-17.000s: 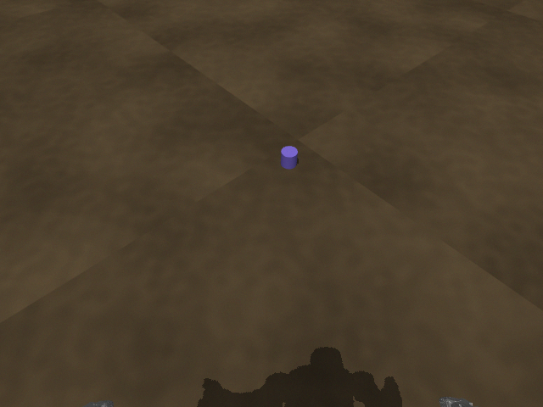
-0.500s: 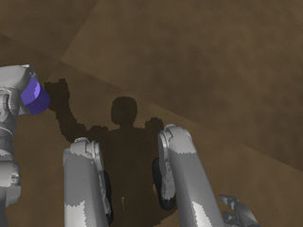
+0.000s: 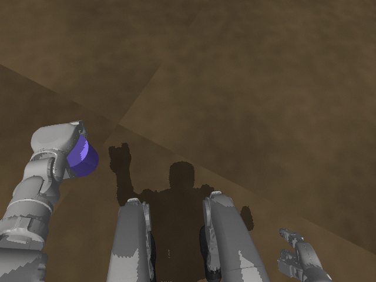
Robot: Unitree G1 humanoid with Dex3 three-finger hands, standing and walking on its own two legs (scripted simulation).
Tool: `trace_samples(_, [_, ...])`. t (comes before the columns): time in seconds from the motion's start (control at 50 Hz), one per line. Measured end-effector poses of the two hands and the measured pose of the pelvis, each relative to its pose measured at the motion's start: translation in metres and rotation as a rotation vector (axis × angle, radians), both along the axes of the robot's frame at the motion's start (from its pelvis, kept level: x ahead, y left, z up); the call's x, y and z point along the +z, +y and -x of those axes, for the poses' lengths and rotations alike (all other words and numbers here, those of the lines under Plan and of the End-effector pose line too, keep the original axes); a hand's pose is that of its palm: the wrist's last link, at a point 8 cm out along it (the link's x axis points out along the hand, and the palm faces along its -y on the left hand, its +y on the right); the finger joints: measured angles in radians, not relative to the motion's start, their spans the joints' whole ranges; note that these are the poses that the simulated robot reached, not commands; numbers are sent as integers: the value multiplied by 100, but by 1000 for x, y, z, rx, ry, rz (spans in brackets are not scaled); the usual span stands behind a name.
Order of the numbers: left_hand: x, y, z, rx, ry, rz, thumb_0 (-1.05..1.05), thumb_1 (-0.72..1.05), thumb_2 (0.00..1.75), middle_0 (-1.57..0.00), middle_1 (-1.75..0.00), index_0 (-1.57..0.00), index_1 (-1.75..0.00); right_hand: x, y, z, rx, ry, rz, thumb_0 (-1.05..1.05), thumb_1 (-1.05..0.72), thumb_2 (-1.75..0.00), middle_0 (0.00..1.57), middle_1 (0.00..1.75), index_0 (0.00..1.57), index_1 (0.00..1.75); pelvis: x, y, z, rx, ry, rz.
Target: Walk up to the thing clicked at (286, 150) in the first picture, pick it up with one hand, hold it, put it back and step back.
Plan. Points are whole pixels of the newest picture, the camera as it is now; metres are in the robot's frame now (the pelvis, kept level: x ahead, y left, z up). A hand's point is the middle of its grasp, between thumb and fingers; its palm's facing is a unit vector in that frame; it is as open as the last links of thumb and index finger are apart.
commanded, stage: lift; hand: left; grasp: from above
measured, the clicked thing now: (75, 155) +0.40 +0.25 -0.12
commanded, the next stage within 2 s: hold in 0.78 s
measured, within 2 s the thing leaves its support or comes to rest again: neither
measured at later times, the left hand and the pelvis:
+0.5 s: hand (45, 143) +0.36 +0.23 +0.05, palm faces -0.45 -0.08 -0.89, open 11.3 cm; pelvis +0.04 +0.00 +0.14, yaw +1 degrees
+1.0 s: hand (30, 115) +0.38 +0.23 +0.12, palm faces -0.45 -0.08 -0.89, open 11.3 cm; pelvis +0.08 +0.00 +0.20, yaw +1 degrees
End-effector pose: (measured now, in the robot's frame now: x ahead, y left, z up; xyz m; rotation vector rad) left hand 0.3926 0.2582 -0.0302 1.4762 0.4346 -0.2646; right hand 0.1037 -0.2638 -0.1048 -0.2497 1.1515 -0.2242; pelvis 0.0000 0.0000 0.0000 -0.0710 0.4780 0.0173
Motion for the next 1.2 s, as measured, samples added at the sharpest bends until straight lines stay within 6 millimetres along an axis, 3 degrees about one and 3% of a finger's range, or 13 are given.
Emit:
trace_samples(0.22, [82,-4,26,5,34,-6,-1,-21,77,-61,-83,-50,-84,77,5,-1,-42,-44,-2,1,-90,-90,21,30,20,30,79,1,-16,4,-117,-21])
trace_samples(0.54, [149,-24,22,0,22,-8,-1,-20,76,-60,-84,-48,-85,145,-1,-12,-50,-64,1,1,-90,-90,21,30,20,30,149,0,-41,0,-232,-43])
trace_samples(0.84, [191,-25,10,34,27,-2,-1,-20,76,-60,-84,-48,-85,180,-1,-39,-51,-79,-24,1,-90,-90,21,30,20,30,186,-2,-67,-1,-296,-55])
trace_samples(1.2, [224,-23,5,-5,11,-17,-1,-20,76,-60,-84,-48,-85,203,-3,-64,-48,-132,-28,1,-90,-90,21,30,20,30,203,2,-79,-5,-359,-61])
